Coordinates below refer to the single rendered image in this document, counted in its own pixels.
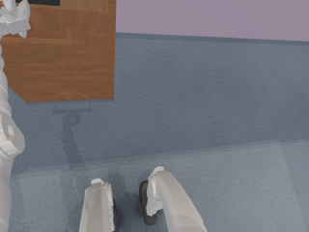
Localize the robot right foot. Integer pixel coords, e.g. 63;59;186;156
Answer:
139;180;156;225

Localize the robot left thigh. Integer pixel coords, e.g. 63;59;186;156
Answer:
78;182;114;232

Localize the left robot hand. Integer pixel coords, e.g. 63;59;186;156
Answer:
0;0;31;41

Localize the drawer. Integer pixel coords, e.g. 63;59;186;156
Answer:
0;0;106;11

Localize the cabinet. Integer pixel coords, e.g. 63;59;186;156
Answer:
0;0;117;102

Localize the robot left forearm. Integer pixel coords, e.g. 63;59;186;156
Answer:
0;44;12;118

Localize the robot left upper arm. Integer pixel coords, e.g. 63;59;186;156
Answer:
0;112;25;232

